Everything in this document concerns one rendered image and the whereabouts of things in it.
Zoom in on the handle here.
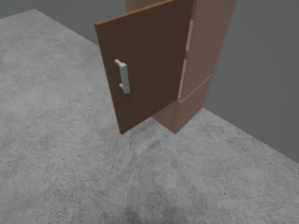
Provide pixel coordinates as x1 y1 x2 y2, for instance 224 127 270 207
115 59 130 94

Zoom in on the cupboard door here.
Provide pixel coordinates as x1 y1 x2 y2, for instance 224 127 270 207
94 0 193 135

